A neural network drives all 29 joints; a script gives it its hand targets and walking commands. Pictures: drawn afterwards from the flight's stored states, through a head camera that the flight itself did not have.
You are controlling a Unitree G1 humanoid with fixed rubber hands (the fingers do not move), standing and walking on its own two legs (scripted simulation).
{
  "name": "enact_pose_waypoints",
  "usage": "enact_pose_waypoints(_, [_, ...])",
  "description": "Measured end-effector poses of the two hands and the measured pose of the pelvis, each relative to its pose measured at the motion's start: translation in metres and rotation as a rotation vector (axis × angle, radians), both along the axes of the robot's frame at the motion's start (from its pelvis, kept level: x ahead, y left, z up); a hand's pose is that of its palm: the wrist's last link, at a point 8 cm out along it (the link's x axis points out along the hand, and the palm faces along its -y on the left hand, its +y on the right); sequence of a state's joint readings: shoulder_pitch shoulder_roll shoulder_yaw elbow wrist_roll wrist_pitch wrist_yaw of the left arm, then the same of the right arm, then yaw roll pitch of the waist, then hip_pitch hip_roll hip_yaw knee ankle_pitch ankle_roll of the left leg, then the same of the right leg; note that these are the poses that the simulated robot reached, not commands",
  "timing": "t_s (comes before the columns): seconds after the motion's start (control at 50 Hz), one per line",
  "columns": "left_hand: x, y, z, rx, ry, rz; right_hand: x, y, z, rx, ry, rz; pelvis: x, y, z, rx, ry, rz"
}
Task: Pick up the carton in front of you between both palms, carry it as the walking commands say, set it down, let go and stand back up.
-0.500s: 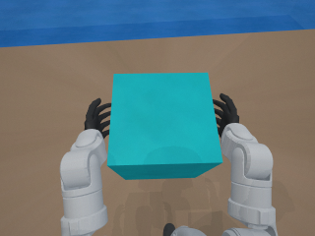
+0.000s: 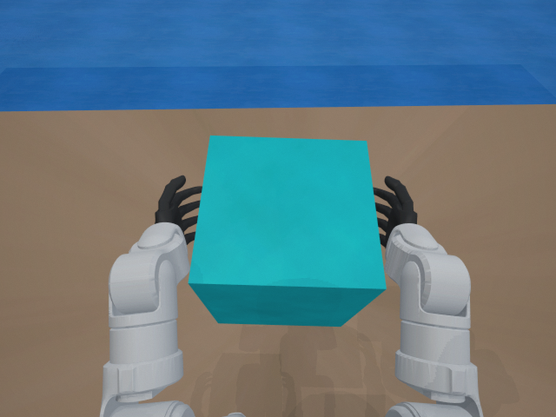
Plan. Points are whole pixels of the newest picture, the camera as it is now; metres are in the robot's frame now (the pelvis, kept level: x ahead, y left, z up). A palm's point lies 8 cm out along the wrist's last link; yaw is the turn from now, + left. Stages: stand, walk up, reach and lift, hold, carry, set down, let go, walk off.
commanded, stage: carry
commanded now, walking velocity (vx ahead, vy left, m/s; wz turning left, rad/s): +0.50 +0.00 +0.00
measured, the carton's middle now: (283, 243) +0.36 +0.01 +0.05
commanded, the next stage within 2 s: none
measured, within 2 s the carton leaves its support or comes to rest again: neither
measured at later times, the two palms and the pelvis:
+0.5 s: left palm (217, 117) +0.64 +0.14 +0.07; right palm (366, 119) +0.65 -0.16 +0.07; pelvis +0.32 -0.01 -0.03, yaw +1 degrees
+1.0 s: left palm (214, 53) +0.95 +0.18 +0.05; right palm (328, 53) +0.95 -0.12 +0.06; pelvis +0.62 +0.02 -0.06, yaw +0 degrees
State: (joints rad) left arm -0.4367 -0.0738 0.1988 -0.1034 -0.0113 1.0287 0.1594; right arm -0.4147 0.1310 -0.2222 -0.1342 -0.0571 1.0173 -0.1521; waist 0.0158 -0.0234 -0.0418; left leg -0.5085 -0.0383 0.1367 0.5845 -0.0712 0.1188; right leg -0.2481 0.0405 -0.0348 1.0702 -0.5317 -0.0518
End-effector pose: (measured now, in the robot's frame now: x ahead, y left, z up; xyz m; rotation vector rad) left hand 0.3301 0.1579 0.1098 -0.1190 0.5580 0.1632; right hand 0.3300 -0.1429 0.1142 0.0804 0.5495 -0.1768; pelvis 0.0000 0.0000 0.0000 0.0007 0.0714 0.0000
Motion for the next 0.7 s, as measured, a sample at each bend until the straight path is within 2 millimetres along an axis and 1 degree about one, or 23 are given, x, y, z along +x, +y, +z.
enact_pose_waypoints(0.1, [0.054,-0.007,-0.019,-0.022,0.117,-0.032,0.039,-0.007,-0.022,0.030,0.118,-0.064,0.055,0.013,0.008,-0.014,0.011,-0.001])
enact_pose_waypoints(0.14, [0.075,-0.010,-0.023,-0.034,0.132,-0.032,0.057,-0.009,-0.024,0.040,0.131,-0.081,0.076,0.016,0.012,-0.018,0.014,-0.005])
enact_pose_waypoints(0.18, [0.098,-0.011,-0.022,-0.038,0.124,-0.033,0.080,-0.010,-0.023,0.045,0.122,-0.088,0.097,0.018,0.014,-0.021,0.018,-0.006])
enact_pose_waypoints(0.28, [0.160,-0.012,-0.014,-0.031,0.060,-0.028,0.148,-0.011,-0.011,0.043,0.059,-0.073,0.156,0.014,0.014,-0.019,0.026,-0.001])
enact_pose_waypoints(0.36, [0.214,-0.016,-0.011,-0.017,0.023,-0.020,0.207,-0.015,-0.008,0.040,0.025,-0.052,0.214,0.006,0.006,-0.003,0.027,0.005])
enact_pose_waypoints(0.4, [0.243,-0.019,-0.014,-0.006,0.017,-0.017,0.238,-0.019,-0.013,0.041,0.019,-0.043,0.247,0.000,-0.004,0.006,0.021,0.011])
enact_pose_waypoints(0.46, [0.286,-0.023,-0.027,0.020,0.014,0.002,0.288,-0.023,-0.031,0.045,0.016,-0.012,0.297,-0.007,-0.026,0.012,0.001,0.017])
enact_pose_waypoints(0.5, [0.308,-0.022,-0.038,0.037,0.047,0.017,0.316,-0.021,-0.045,0.044,0.050,0.014,0.318,-0.011,-0.032,-0.004,0.000,0.013])
enact_pose_waypoints(0.56, [0.329,-0.015,-0.056,0.020,0.125,0.054,0.347,-0.014,-0.061,0.046,0.127,0.039,0.349,-0.018,-0.029,0.004,0.001,0.012])
enact_pose_waypoints(0.6, [0.343,-0.011,-0.063,0.003,0.158,0.075,0.366,-0.010,-0.067,0.061,0.161,0.041,0.369,-0.021,-0.024,0.009,0.005,0.017])
enact_pose_waypoints(0.64, [0.361,-0.008,-0.065,-0.007,0.163,0.090,0.387,-0.006,-0.070,0.070,0.168,0.043,0.389,-0.022,-0.021,0.013,0.009,0.020])
enact_pose_waypoints(0.7, [0.396,-0.004,-0.062,-0.011,0.138,0.097,0.422,-0.002,-0.068,0.071,0.143,0.046,0.420,-0.021,-0.017,0.016,0.017,0.022])
